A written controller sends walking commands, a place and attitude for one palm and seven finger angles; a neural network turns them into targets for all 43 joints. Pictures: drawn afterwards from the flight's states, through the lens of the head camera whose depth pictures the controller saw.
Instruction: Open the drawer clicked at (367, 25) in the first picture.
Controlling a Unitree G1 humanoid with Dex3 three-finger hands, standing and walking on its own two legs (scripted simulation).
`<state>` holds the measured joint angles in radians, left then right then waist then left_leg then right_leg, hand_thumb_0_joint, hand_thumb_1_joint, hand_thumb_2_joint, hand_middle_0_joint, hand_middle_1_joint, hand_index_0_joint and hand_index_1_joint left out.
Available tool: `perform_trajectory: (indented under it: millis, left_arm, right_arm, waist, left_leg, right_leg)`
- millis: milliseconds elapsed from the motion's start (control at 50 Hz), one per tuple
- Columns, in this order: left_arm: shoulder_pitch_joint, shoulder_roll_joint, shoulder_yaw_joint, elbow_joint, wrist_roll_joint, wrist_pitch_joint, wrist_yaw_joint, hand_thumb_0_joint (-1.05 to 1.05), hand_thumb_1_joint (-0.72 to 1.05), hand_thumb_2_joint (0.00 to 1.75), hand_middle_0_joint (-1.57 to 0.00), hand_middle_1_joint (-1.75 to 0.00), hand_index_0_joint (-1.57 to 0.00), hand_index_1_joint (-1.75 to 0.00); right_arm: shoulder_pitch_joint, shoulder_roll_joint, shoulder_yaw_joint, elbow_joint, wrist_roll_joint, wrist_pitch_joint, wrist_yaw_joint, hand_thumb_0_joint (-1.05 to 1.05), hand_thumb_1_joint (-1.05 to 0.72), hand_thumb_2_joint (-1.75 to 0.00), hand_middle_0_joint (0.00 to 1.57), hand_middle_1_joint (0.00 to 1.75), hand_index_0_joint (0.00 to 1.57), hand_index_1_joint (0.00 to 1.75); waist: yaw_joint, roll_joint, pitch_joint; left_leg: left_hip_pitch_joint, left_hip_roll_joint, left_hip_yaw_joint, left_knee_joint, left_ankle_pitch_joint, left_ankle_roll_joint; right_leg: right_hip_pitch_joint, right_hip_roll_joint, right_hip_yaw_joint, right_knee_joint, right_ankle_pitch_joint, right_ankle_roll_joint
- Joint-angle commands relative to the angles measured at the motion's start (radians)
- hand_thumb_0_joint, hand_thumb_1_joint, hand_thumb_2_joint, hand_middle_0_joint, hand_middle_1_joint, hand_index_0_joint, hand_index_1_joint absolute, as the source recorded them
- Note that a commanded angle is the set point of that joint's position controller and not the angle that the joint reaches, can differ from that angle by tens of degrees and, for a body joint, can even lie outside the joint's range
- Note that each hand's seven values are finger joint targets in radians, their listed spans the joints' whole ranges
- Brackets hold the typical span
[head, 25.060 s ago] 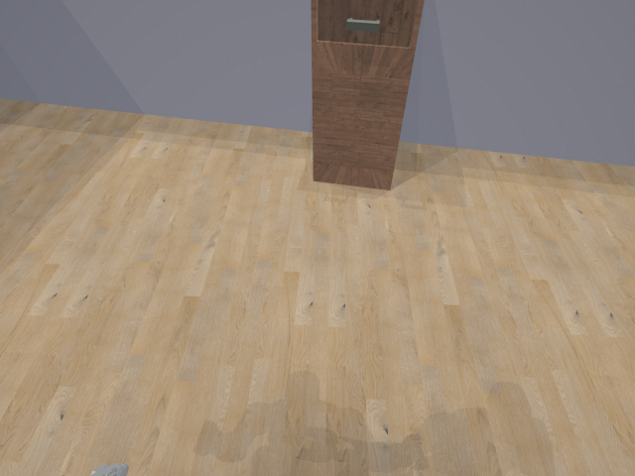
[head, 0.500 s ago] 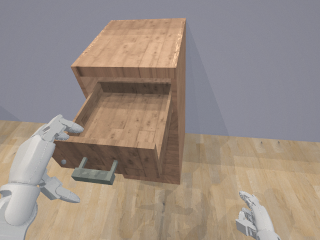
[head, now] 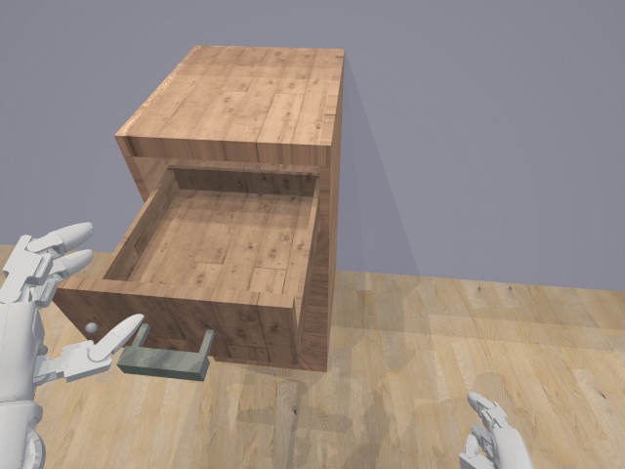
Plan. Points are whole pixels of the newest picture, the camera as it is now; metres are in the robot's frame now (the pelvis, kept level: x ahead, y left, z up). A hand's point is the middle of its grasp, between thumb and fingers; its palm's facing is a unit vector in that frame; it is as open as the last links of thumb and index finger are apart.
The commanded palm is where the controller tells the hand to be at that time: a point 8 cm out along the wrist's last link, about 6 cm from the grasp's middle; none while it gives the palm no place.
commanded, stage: draw the hand back to the body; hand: left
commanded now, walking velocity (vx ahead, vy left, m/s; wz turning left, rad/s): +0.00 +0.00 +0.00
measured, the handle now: (170, 348) +0.26 +0.24 -0.01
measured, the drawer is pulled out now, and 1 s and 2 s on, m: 0.30 0.30 0.30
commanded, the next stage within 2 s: step back with the hand held close in 0.42 s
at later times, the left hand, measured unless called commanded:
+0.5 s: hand (73, 342) +0.17 +0.24 +0.17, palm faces +0.44 -0.81 -0.39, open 7.5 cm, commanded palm +0.12 +0.28 +0.18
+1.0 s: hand (46, 399) +0.13 +0.25 +0.15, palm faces +0.39 -0.78 -0.49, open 7.4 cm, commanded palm +0.06 +0.29 +0.18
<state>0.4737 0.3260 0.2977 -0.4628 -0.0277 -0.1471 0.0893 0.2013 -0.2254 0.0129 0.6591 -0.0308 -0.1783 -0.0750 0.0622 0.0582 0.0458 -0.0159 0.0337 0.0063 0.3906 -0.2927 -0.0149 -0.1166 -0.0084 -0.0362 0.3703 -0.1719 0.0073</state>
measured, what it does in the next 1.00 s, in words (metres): shifts its weight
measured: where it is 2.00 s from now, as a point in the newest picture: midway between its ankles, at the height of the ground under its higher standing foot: outside the picture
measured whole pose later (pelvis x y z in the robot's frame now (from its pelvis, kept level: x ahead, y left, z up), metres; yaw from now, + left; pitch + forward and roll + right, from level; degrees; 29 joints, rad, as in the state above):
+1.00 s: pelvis -0.06 +0.01 -0.02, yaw +1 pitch +1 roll +1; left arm 0.63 0.39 0.39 -0.61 0.00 -0.18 0.16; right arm 0.22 -0.21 -0.01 0.53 -0.04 -0.07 -0.10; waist -0.01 -0.04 0.03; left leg -0.32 -0.02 0.01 0.60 -0.29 0.01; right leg -0.42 -0.06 -0.02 0.57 -0.16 0.02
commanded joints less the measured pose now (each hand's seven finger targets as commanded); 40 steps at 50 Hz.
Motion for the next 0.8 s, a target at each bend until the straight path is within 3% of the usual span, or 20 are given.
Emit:
perform_trajectory:
  millis: [0,100,140,200,280,320,340,380,420,440,480,500,520,540,560,600,620,660,720,780]
  left_arm:
    - [-0.084,0.161,0.119,-0.235,-0.001,-0.062,0.019,0.0,0.55,0.75,-0.22,-0.52,-0.22,-0.52]
    - [-0.075,0.163,0.129,-0.217,-0.004,-0.05,0.018,0.0,0.73,0.82,-0.21,-0.41,-0.21,-0.41]
    - [-0.061,0.137,0.113,-0.187,-0.007,-0.045,0.019,0.0,0.8,0.86,-0.21,-0.37,-0.21,-0.37]
    - [-0.106,0.158,0.116,-0.233,-0.001,-0.046,0.02,0.0,0.9,0.9,-0.2,-0.3,-0.2,-0.3]
    - [-0.085,0.138,0.11,-0.197,-0.004,-0.039,0.023,0.0,0.9,0.9,-0.2,-0.3,-0.2,-0.3]
    - [-0.109,0.168,0.126,-0.227,0.003,-0.04,0.022,0.0,0.9,0.9,-0.2,-0.3,-0.2,-0.3]
    - [-0.079,0.138,0.111,-0.192,-0.004,-0.035,0.022,0.0,0.9,0.9,-0.2,-0.3,-0.2,-0.3]
    - [-0.078,0.141,0.115,-0.193,-0.005,-0.038,0.023,0.0,0.9,0.9,-0.2,-0.3,-0.2,-0.3]
    - [-0.109,0.163,0.125,-0.215,0.001,-0.038,0.021,0.0,0.9,0.9,-0.2,-0.3,-0.2,-0.3]
    - [-0.084,0.137,0.108,-0.199,-0.004,-0.038,0.022,0.0,0.9,0.9,-0.2,-0.3,-0.2,-0.3]
    - [-0.078,0.143,0.115,-0.202,-0.004,-0.041,0.024,0.0,0.9,0.9,-0.2,-0.3,-0.2,-0.3]
    - [-0.1,0.157,0.119,-0.22,-0.002,-0.043,0.024,0.0,0.9,0.9,-0.2,-0.3,-0.2,-0.3]
    - [-0.25,0.307,0.281,-0.248,0.001,-0.094,0.033,0.0,0.9,0.9,-0.2,-0.3,-0.2,-0.3]
    - [-0.071,0.175,0.185,-0.164,0.004,-0.091,0.023,0.0,0.9,0.9,-0.2,-0.3,-0.2,-0.3]
    - [-0.033,0.165,0.165,-0.181,0.005,-0.092,0.015,0.0,0.9,0.9,-0.2,-0.3,-0.2,-0.3]
    - [0.028,0.154,0.151,-0.224,0.006,-0.1,0.018,0.0,0.9,0.9,-0.2,-0.3,-0.2,-0.3]
    - [0.034,0.168,0.164,-0.263,0.009,-0.11,0.021,0.0,0.9,0.9,-0.2,-0.3,-0.2,-0.3]
    - [0.104,0.172,0.179,-0.263,0.011,-0.106,0.035,0.0,0.9,0.9,-0.2,-0.3,-0.2,-0.3]
    - [0.132,0.204,0.212,-0.304,0.012,-0.102,0.054,0.0,0.9,0.9,-0.2,-0.3,-0.2,-0.3]
    - [0.158,0.19,0.204,-0.319,0.009,-0.096,0.07,0.0,0.9,0.9,-0.2,-0.3,-0.2,-0.3]
  right_arm:
    - [-0.13,-0.087,-0.034,-0.179,0.004,-0.06,-0.007,0.0,-0.9,-0.9,0.2,0.3,0.2,0.3]
    - [-0.136,-0.085,-0.032,-0.184,0.005,-0.051,-0.008,0.0,-0.9,-0.9,0.2,0.3,0.2,0.3]
    - [-0.141,-0.078,-0.026,-0.175,0.005,-0.052,-0.011,0.0,-0.9,-0.9,0.2,0.3,0.2,0.3]
    - [-0.137,-0.082,-0.025,-0.185,0.005,-0.054,-0.007,0.0,-0.9,-0.9,0.2,0.3,0.2,0.3]
    - [-0.141,-0.076,-0.02,-0.179,0.003,-0.057,-0.009,0.0,-0.9,-0.9,0.2,0.3,0.2,0.3]
    - [-0.145,-0.081,-0.024,-0.18,0.002,-0.057,-0.01,0.0,-0.9,-0.9,0.2,0.3,0.2,0.3]
    - [-0.141,-0.074,-0.019,-0.178,0.003,-0.056,-0.011,0.0,-0.9,-0.9,0.2,0.3,0.2,0.3]
    - [-0.142,-0.074,-0.02,-0.178,0.002,-0.056,-0.01,0.0,-0.9,-0.9,0.2,0.3,0.2,0.3]
    - [-0.147,-0.078,-0.022,-0.18,0.003,-0.056,-0.009,0.0,-0.9,-0.9,0.2,0.3,0.2,0.3]
    - [-0.144,-0.074,-0.02,-0.178,0.004,-0.058,-0.01,0.0,-0.9,-0.9,0.2,0.3,0.2,0.3]
    - [-0.146,-0.072,-0.021,-0.181,0.003,-0.058,-0.01,0.0,-0.9,-0.9,0.2,0.3,0.2,0.3]
    - [-0.143,-0.077,-0.023,-0.185,0.004,-0.058,-0.009,0.0,-0.9,-0.9,0.2,0.3,0.2,0.3]
    - [-0.143,-0.088,-0.001,-0.221,0.026,-0.026,0.001,0.0,-0.9,-0.9,0.2,0.3,0.2,0.3]
    - [-0.141,-0.082,-0.021,-0.221,0.01,-0.002,-0.012,0.0,-0.9,-0.9,0.2,0.3,0.2,0.3]
    - [-0.142,-0.1,-0.031,-0.231,0.014,0.01,-0.005,0.0,-0.9,-0.9,0.2,0.3,0.2,0.3]
    - [-0.124,-0.099,-0.036,-0.239,0.017,0.024,-0.003,0.0,-0.9,-0.9,0.2,0.3,0.2,0.3]
    - [-0.134,-0.101,-0.037,-0.248,0.013,0.026,-0.006,0.0,-0.9,-0.9,0.2,0.3,0.2,0.3]
    - [-0.11,-0.113,-0.053,-0.258,0.01,0.042,-0.015,0.0,-0.9,-0.9,0.2,0.3,0.2,0.3]
    - [-0.104,-0.114,-0.068,-0.279,0.001,0.063,-0.027,0.0,-0.9,-0.9,0.2,0.3,0.2,0.3]
    - [-0.074,-0.109,-0.079,-0.295,0.007,0.081,-0.03,0.0,-0.9,-0.9,0.2,0.3,0.2,0.3]
  waist:
    - [0.01,0.006,-0.109]
    - [0.013,-0.024,-0.096]
    - [0.01,0.012,-0.063]
    - [0.009,0.016,-0.085]
    - [0.011,0.004,-0.058]
    - [0.014,0.023,-0.068]
    - [0.013,0.024,-0.058]
    - [0.014,-0.006,-0.065]
    - [0.015,0.018,-0.055]
    - [0.011,0.026,-0.053]
    - [0.015,-0.001,-0.064]
    - [0.014,-0.011,-0.074]
    - [-0.03,0.069,0.05]
    - [-0.036,-0.06,0.049]
    - [-0.039,-0.132,-0.001]
    - [-0.047,-0.093,-0.095]
    - [-0.044,-0.049,-0.126]
    - [-0.047,-0.04,-0.191]
    - [-0.049,-0.03,-0.23]
    - [-0.063,-0.062,-0.244]
  left_leg:
    - [-0.098,-0.015,0.024,-0.055,0.332,0.012]
    - [-0.11,-0.013,0.017,-0.063,0.294,0.011]
    - [-0.115,-0.014,0.027,-0.064,0.287,0.008]
    - [-0.115,-0.016,0.01,-0.068,0.264,0.007]
    - [-0.126,-0.014,0.012,-0.071,0.256,0.005]
    - [-0.113,-0.017,0.01,-0.068,0.255,0.006]
    - [-0.122,-0.015,0.015,-0.072,0.249,0.005]
    - [-0.126,-0.015,0.012,-0.071,0.243,0.006]
    - [-0.123,-0.017,0.009,-0.068,0.232,0.008]
    - [-0.125,-0.017,0.015,-0.071,0.23,0.006]
    - [-0.127,-0.017,0.011,-0.071,0.223,0.007]
    - [-0.124,-0.018,0.006,-0.07,0.223,0.011]
    - [-0.223,-0.019,0.017,-0.056,0.09,0.022]
    - [-0.244,-0.018,-0.018,-0.028,0.081,0.03]
    - [-0.22,-0.025,-0.012,0.007,0.073,0.035]
    - [-0.201,-0.029,-0.003,0.052,0.104,0.037]
    - [-0.205,-0.03,-0.009,0.048,0.148,0.034]
    - [-0.216,-0.008,-0.027,0.045,0.261,0.027]
    - [-0.25,0.01,-0.041,0.069,0.414,0.012]
    - [-0.284,0.028,-0.055,0.103,0.399,0.004]
  right_leg:
    - [0.116,0.009,-0.023,-0.02,0.191,-0.016]
    - [0.11,0.011,-0.023,-0.025,0.154,-0.016]
    - [0.096,0.012,-0.028,-0.035,0.147,-0.015]
    - [0.1,0.012,-0.024,-0.029,0.118,-0.018]
    - [0.096,0.015,-0.03,-0.032,0.11,-0.018]
    - [0.093,0.014,-0.018,-0.039,0.113,-0.022]
    - [0.094,0.011,-0.026,-0.036,0.107,-0.019]
    - [0.1,0.012,-0.026,-0.034,0.105,-0.018]
    - [0.087,0.012,-0.016,-0.045,0.094,-0.021]
    - [0.091,0.01,-0.022,-0.042,0.094,-0.019]
    - [0.098,0.012,-0.023,-0.037,0.086,-0.019]
    - [0.097,0.009,-0.017,-0.037,0.088,-0.019]
    - [-0.024,-0.024,0.055,-0.083,0.057,-0.015]
    - [-0.073,-0.04,0.055,-0.104,0.052,-0.011]
    - [-0.089,-0.06,0.078,-0.123,0.017,-0.014]
    - [-0.078,-0.093,0.09,-0.106,0.031,-0.028]
    - [-0.059,-0.091,0.085,-0.081,0.095,-0.033]
    - [-0.008,-0.079,0.056,-0.011,0.194,-0.028]
    - [0.021,-0.072,0.037,0.069,0.333,-0.032]
    - [0.008,-0.096,0.046,0.118,0.333,-0.046]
